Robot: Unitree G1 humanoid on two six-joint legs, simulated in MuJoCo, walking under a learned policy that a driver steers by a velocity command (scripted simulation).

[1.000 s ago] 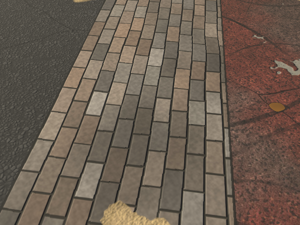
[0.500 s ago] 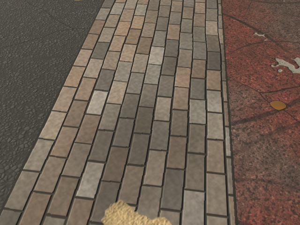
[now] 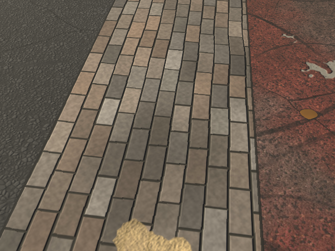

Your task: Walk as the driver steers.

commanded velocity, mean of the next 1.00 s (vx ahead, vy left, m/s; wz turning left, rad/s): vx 0.10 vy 0.00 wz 0.00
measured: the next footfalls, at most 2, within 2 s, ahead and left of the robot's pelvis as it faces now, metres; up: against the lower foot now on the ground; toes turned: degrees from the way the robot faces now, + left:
right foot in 0.84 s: +0.21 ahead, -0.09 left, +0.00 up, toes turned -1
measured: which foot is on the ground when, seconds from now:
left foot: down 0.00-1.00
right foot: down 0.00-0.54, up 0.56-0.82, down 0.84-1.00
